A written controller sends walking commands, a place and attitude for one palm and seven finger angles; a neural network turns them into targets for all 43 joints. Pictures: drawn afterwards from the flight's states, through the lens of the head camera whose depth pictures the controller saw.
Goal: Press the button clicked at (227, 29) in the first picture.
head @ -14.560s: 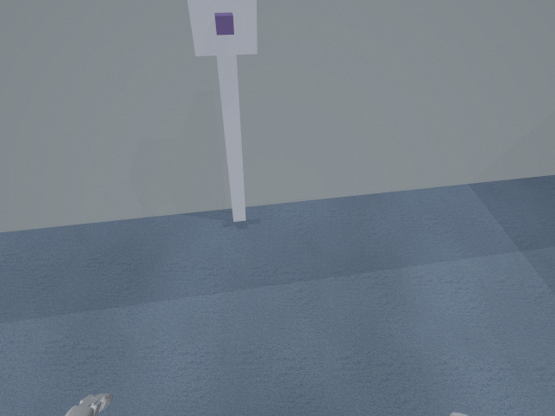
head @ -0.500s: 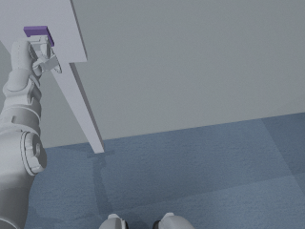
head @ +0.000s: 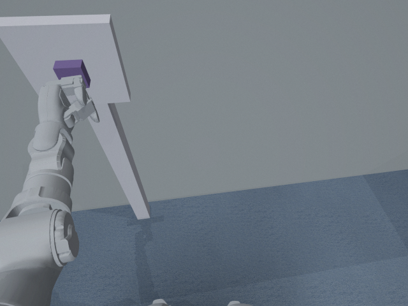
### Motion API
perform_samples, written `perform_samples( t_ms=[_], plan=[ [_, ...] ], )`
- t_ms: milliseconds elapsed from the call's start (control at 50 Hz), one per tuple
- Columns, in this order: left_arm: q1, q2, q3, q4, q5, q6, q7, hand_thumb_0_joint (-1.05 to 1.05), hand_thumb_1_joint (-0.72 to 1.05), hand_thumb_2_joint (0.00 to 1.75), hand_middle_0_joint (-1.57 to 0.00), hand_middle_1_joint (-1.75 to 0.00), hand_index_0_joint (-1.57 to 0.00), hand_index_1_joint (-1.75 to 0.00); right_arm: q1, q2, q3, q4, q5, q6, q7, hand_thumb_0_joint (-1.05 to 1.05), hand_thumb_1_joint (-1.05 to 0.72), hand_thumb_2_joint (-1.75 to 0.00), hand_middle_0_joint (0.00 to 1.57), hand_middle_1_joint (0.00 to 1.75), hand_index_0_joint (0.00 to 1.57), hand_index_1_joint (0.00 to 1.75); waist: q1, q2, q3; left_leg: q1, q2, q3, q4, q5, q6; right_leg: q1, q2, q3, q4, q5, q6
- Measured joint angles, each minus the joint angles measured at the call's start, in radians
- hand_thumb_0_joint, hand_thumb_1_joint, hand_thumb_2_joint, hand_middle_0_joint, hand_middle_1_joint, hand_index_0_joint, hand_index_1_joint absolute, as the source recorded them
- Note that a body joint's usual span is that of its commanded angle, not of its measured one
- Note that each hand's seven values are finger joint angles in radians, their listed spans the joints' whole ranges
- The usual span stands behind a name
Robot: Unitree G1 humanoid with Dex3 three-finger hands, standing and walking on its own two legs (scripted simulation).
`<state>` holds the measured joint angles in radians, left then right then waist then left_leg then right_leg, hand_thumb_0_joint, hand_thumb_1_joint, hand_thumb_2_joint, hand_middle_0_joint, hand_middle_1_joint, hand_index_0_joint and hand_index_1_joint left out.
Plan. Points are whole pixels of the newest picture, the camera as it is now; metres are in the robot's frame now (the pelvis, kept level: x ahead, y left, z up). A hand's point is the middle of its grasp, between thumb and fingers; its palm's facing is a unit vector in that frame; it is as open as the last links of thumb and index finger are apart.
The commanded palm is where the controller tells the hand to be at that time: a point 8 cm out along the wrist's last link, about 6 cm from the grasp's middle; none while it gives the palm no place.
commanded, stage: pull the fist back off the button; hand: left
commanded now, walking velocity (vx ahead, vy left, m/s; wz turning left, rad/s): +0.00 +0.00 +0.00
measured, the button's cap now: (73, 73) +0.53 +0.23 +0.15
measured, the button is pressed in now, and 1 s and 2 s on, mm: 0 0 0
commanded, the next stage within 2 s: draw the hand back to the body in 0.52 s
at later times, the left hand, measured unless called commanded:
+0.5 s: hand (86, 138) +0.40 +0.19 +0.11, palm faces +0.12 -0.99 -0.01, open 3.1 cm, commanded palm +0.38 +0.24 +0.12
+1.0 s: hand (62, 162) +0.34 +0.21 +0.14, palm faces +0.16 -0.99 -0.03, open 3.1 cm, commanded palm +0.29 +0.25 +0.15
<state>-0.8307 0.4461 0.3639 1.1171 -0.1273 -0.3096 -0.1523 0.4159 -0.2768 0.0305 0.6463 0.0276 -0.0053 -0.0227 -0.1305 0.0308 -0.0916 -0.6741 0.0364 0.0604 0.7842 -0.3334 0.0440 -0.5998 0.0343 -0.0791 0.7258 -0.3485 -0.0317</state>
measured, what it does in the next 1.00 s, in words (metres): stands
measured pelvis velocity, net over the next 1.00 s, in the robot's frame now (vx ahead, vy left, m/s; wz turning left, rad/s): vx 0.02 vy -0.02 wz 0.01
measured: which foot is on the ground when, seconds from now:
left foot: down 0.00-1.00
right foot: down 0.00-1.00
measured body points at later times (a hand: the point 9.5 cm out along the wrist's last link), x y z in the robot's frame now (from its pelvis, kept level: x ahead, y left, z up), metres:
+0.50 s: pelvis +0.03 -0.01 +0.01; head +0.06 -0.01 +0.46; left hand +0.39 +0.25 +0.12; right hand +0.17 -0.25 -0.09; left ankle +0.03 +0.09 -0.71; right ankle +0.00 -0.10 -0.71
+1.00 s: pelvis +0.02 -0.02 +0.02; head +0.01 -0.03 +0.47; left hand +0.32 +0.26 +0.14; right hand +0.16 -0.26 -0.08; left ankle +0.03 +0.09 -0.71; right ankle +0.00 -0.10 -0.71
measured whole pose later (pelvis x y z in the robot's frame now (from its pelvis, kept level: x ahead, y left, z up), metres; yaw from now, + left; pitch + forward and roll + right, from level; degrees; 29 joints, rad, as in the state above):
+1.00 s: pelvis +0.02 -0.02 +0.02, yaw +1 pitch +2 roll +0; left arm -0.12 0.29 0.28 0.28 -0.25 -0.05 -0.15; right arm 0.29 -0.26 0.04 0.59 0.08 -0.02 -0.07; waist -0.01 0.05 -0.07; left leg -0.33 0.02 0.06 0.60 -0.29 0.02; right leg -0.28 0.03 -0.07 0.57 -0.33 -0.05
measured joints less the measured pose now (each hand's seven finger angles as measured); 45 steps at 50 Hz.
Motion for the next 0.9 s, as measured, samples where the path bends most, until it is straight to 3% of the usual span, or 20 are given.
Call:
perform_samples(
  t_ms=[300, 480, 720, 900],
  plan=[
    [0.321, -0.144, -0.078, -0.39, -0.05, 0.067, 0.028, 0.02, 0.9, 0.9, -1.3, -1.5, -1.31, -1.5, -0.083, 0.015, -0.016, -0.051, 0.025, 0.013, 0.001, 0.01, -0.9, -0.9, 0.21, 0.3, 0.2, 0.3, 0.07, 0.007, 0.0, 0.144, -0.011, 0.013, -0.064, -0.022, -0.004, 0.136, -0.006, 0.016, -0.054, -0.024, 0.002],
    [0.497, -0.177, -0.117, -0.6, -0.079, 0.138, 0.025, 0.02, 0.9, 0.9, -1.3, -1.5, -1.3, -1.5, -0.134, 0.018, -0.013, -0.066, 0.035, 0.01, -0.006, 0.01, -0.9, -0.9, 0.21, 0.3, 0.2, 0.3, 0.102, 0.008, 0.005, 0.217, -0.018, 0.001, -0.102, -0.014, -0.011, 0.211, -0.009, 0.006, -0.086, -0.024, -0.002],
    [0.409, -0.154, -0.138, -0.551, -0.08, 0.16, 0.009, 0.02, 0.9, 0.9, -1.3, -1.5, -1.3, -1.5, -0.181, 0.013, 0.004, -0.044, 0.036, 0.0, -0.032, 0.01, -0.9, -0.9, 0.21, 0.3, 0.2, 0.3, 0.102, 0.003, 0.039, 0.214, -0.023, -0.025, -0.103, 0.014, -0.019, 0.215, -0.013, -0.021, -0.082, -0.01, -0.014],
    [0.619, -0.165, -0.099, -0.728, -0.122, 0.209, -0.006, 0.02, 0.9, 0.9, -1.3, -1.5, -1.3, -1.5, -0.121, 0.015, 0.005, -0.057, 0.05, -0.001, -0.032, 0.01, -0.9, -0.9, 0.21, 0.3, 0.2, 0.3, 0.103, 0.022, 0.005, 0.305, -0.018, 0.01, -0.168, 0.028, -0.019, 0.283, -0.007, 0.016, -0.127, 0.007, -0.011]
  ],
)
